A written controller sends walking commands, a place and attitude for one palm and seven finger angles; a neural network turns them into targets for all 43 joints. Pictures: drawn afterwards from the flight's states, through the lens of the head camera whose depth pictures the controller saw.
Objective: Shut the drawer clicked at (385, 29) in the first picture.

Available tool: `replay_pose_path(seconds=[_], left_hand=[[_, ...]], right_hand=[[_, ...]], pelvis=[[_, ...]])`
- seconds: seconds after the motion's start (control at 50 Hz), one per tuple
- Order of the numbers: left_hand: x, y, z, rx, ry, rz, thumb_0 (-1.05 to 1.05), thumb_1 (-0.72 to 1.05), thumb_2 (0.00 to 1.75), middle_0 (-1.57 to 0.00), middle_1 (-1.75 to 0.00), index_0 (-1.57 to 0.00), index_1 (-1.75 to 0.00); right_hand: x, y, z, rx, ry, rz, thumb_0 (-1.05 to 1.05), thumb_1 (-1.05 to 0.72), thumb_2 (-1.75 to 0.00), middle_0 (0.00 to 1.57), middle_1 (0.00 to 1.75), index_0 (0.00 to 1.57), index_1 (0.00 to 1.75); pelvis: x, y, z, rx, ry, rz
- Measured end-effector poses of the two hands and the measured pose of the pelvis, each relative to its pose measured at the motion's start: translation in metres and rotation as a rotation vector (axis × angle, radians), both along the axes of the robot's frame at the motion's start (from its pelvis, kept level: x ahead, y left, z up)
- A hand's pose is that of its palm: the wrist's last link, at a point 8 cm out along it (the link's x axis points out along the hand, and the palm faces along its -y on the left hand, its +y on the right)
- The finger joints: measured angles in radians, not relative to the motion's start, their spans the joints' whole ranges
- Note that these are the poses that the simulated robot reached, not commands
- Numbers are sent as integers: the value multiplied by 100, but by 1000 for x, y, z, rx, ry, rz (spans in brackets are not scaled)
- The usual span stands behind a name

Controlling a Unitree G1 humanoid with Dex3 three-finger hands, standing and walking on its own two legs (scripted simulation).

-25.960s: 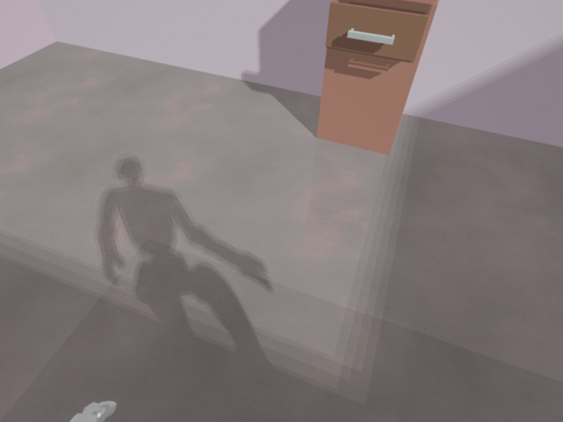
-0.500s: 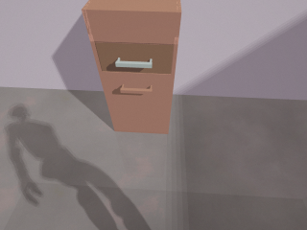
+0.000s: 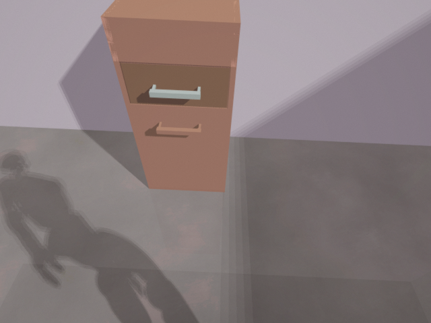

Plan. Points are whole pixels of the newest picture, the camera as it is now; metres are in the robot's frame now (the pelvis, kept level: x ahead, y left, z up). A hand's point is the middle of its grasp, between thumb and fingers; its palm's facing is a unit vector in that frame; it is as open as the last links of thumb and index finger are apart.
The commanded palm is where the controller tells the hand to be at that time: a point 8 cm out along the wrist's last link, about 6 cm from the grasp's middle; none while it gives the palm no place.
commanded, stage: look to check the result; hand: left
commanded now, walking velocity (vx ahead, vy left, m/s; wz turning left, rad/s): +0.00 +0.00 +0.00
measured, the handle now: (175, 91) +0.89 +0.18 -0.08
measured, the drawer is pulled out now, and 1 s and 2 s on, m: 0.00 0.00 0.00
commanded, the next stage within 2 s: stand and wait in 0.56 s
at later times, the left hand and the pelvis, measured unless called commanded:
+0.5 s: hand out of the picture -0.01 +0.15 -0.18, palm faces +0.06 -0.98 -0.17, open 7.4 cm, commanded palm none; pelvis +0.02 -0.01 +0.00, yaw +0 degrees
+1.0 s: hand out of the picture +0.01 +0.14 -0.17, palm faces +0.06 -0.98 -0.18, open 7.4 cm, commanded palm none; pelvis +0.03 -0.02 +0.00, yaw +0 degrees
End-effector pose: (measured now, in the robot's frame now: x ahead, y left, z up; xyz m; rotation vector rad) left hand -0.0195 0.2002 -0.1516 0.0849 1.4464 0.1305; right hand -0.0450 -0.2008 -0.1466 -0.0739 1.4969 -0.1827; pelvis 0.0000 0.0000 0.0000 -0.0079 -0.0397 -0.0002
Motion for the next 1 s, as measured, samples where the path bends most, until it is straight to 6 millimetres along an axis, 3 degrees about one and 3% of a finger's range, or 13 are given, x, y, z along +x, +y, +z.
replay_pose_path(seconds=[0.18, 0.56, 1.0], left_hand=[[-6, 3, 3, 22, 44, 14, 0, 91, 89, -20, -30, -20, -30], [11, -3, 6, 29, 24, 25, 0, 91, 89, -20, -30, -19, -30], [23, -9, 8, 41, 26, 26, 0, 91, 89, -20, -30, -20, -30]], right_hand=[[3, 0, -1, 10, 22, -1, 0, -91, -89, 19, 30, 20, 30], [47, -13, -2, -2, -45, 38, 0, -92, -89, 19, 30, 20, 30], [55, -22, -3, 3, -27, 43, 0, -91, -89, 19, 30, 20, 30]], pelvis=[[6, -4, 0, 0, 6, 1], [21, -9, 2, 5, 3, 4], [32, -20, 3, 10, 6, 5]])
